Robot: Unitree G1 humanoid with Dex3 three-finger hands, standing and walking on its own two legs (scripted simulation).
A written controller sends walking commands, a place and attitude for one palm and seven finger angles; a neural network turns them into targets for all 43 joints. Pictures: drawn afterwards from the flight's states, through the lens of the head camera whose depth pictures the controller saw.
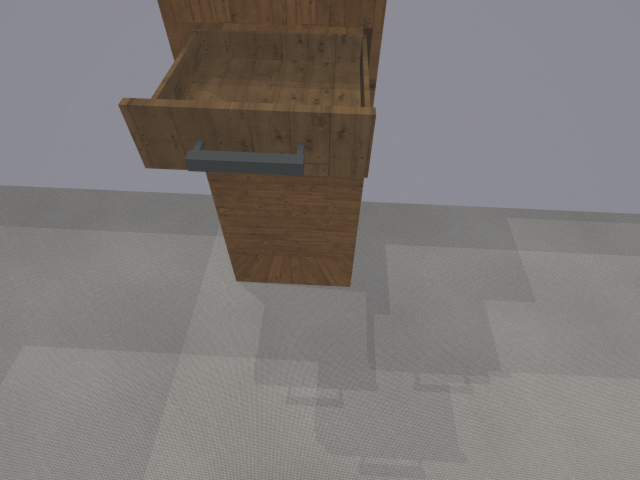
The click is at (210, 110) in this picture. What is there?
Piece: drawer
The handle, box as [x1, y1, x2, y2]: [185, 139, 304, 175]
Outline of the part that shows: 185,157 188,170 303,175 304,167 303,143 298,143 296,154 203,150 202,149 204,141 203,139 198,139 194,148 192,150 188,150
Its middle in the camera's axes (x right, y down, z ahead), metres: -0.12 -0.13 +0.61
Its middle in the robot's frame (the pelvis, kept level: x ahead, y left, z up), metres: +0.55 +0.14 +0.09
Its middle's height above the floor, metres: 0.87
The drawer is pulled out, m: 0.30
